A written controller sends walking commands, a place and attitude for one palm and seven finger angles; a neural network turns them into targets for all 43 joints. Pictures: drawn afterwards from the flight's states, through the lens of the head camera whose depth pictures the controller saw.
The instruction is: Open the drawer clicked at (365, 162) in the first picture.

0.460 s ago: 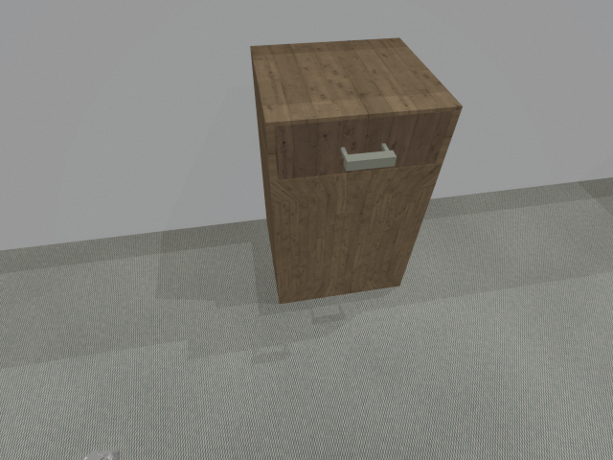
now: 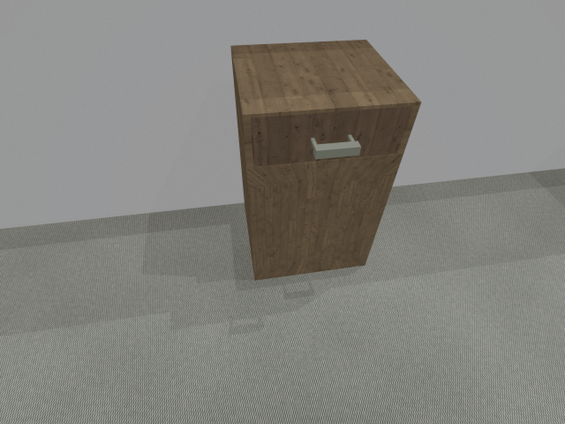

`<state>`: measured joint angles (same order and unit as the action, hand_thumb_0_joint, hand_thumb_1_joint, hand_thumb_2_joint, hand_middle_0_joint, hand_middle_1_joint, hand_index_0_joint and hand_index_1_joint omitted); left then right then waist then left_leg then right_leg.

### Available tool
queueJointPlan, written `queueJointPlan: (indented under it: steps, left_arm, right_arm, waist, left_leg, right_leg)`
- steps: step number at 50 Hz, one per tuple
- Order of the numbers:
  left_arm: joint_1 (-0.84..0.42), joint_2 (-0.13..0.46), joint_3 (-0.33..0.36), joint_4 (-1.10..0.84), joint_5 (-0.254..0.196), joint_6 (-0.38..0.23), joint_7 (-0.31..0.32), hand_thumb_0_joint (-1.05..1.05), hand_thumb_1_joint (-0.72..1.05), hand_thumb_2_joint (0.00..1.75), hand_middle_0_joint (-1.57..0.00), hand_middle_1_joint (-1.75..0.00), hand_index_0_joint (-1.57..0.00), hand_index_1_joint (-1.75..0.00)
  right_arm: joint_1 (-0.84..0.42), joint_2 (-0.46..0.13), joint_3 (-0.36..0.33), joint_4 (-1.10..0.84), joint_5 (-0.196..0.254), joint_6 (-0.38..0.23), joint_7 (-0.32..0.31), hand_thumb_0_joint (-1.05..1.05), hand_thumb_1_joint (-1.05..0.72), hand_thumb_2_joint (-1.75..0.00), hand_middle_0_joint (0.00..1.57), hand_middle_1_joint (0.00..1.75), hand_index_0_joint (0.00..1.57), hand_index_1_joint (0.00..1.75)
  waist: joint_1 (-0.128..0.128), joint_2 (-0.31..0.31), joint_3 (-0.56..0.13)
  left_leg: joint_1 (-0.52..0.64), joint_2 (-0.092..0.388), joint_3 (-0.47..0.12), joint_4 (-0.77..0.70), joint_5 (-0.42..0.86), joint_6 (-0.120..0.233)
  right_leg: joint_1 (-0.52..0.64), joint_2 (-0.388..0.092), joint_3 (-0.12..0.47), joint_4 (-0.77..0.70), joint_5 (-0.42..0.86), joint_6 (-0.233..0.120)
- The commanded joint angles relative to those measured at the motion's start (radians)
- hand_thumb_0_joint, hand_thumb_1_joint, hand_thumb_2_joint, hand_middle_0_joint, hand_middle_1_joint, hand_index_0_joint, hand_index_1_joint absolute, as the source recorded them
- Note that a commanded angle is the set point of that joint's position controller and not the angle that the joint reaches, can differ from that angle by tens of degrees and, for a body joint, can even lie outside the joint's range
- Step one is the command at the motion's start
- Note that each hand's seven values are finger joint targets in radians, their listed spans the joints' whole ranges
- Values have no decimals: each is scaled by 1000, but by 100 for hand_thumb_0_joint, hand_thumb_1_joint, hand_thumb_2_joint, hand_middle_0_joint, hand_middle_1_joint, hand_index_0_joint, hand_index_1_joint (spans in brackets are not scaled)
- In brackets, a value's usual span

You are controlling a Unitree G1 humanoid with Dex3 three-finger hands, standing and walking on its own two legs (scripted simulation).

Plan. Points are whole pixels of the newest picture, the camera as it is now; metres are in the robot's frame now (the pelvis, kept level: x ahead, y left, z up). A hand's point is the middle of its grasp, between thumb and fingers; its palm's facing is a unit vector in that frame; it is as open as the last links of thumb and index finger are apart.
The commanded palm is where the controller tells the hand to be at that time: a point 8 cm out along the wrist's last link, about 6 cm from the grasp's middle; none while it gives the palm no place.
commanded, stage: stand and wait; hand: left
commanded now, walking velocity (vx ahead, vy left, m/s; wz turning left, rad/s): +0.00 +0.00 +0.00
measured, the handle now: (334, 144) +0.83 -0.10 -0.08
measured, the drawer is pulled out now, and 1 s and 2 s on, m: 0.00 0.00 0.00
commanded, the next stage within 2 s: look at it before walking up in 0.40 s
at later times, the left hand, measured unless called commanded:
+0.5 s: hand out of the picture +0.05 +0.22 -0.16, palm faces -0.03 -0.95 -0.30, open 7.4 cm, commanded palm none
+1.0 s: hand out of the picture +0.05 +0.22 -0.16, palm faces -0.02 -0.96 -0.29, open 7.4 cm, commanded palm none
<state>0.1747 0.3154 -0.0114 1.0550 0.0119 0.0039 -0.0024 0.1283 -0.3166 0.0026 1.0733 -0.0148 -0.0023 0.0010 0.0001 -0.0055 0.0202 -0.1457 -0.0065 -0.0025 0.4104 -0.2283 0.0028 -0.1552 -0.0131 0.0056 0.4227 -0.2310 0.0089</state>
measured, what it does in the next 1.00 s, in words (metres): stands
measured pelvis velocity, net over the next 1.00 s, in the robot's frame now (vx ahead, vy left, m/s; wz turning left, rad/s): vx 0.00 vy -0.01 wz -0.01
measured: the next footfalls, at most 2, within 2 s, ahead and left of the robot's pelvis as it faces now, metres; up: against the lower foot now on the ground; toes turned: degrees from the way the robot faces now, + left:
left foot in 1.96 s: +0.05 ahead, +0.10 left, +0.00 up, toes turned -29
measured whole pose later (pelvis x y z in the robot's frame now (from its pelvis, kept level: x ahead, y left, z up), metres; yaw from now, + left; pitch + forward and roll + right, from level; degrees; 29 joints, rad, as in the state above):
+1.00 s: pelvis +0.00 -0.01 +0.00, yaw -1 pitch -2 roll +0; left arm 0.19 0.28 -0.01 1.10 0.01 0.00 0.01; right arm 0.16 -0.28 0.01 1.13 -0.01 0.00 -0.01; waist 0.00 0.00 0.02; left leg -0.13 0.01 0.00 0.36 -0.21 -0.01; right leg -0.14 0.00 0.01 0.37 -0.20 0.00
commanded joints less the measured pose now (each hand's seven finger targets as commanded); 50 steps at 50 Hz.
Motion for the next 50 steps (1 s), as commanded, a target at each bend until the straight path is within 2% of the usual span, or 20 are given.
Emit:
queueJointPlan:
  steps: [1, 9, 15, 18, 24, 31, 37, 43, 50]
  left_arm:
    - [-48, 195, 45, -60, -1, -29, 19, 0, 90, 90, -20, -30, -20, -30]
    - [-32, 182, 40, -38, -1, -25, 19, 0, 90, 90, -20, -30, -20, -30]
    - [-27, 179, 39, -32, -1, -26, 19, 0, 90, 90, -20, -30, -20, -30]
    - [-25, 173, 39, -31, -1, -27, 20, 0, 90, 90, -20, -30, -20, -30]
    - [-18, 163, 39, -29, -1, -26, 21, 0, 90, 90, -20, -30, -20, -30]
    - [-13, 157, 39, -27, 0, -28, 21, 0, 90, 90, -20, -30, -20, -30]
    - [-8, 149, 38, -25, 0, -26, 22, 0, 90, 90, -20, -30, -20, -30]
    - [1, 140, 38, -21, 0, -27, 23, 0, 90, 90, -20, -30, -20, -30]
    - [10, 131, 37, -11, -1, -26, 23, 0, 90, 90, -20, -30, -20, -30]
  right_arm:
    - [-45, -191, -39, -57, 4, -31, -16, 0, -90, -90, 20, 30, 20, 30]
    - [-22, -181, -33, -29, 4, -24, -15, 0, -90, -90, 20, 30, 20, 30]
    - [-4, -174, -32, -19, 4, -23, -14, 0, -90, -90, 20, 30, 20, 30]
    - [1, -170, -32, -15, 4, -24, -14, 0, -90, -90, 20, 30, 20, 30]
    - [3, -162, -31, -12, 4, -25, -15, 0, -90, -90, 20, 30, 20, 30]
    - [9, -154, -29, -8, 4, -25, -16, 0, -90, -90, 20, 30, 20, 30]
    - [15, -147, -29, -9, 5, -24, -17, 0, -90, -90, 20, 30, 20, 30]
    - [17, -141, -29, -6, 5, -27, -19, 0, -90, -90, 20, 30, 20, 30]
    - [21, -136, -24, -2, 5, -26, -22, 0, -90, -90, 20, 30, 20, 30]
  waist:
    - [1, 6, -44]
    - [1, -1, -8]
    - [-1, -10, -6]
    - [-2, -7, -22]
    - [2, 5, -4]
    - [2, -12, -11]
    - [0, 1, -10]
    - [2, 2, -33]
    - [3, 8, -15]
  left_leg:
    - [-8, 109, -87, -75, 150, 23]
    - [-18, 108, -89, -96, 77, 19]
    - [-26, 107, -86, -98, 68, 16]
    - [-13, 110, -84, -95, 84, 15]
    - [-24, 111, -83, -100, 81, 14]
    - [-15, 112, -80, -97, 105, 13]
    - [-9, 113, -81, -99, 104, 12]
    - [9, 117, -79, -98, 148, 15]
    - [6, 116, -78, -107, 149, 12]
  right_leg:
    - [13, -105, 83, -79, 149, -33]
    - [-15, -102, 95, -115, 53, -31]
    - [-18, -102, 103, -123, 38, -32]
    - [-16, -99, 102, -117, 56, -32]
    - [-20, -97, 98, -119, 56, -30]
    - [-11, -97, 95, -117, 92, -29]
    - [-15, -93, 95, -118, 88, -29]
    - [7, -96, 90, -109, 147, -30]
    - [9, -93, 86, -114, 146, -27]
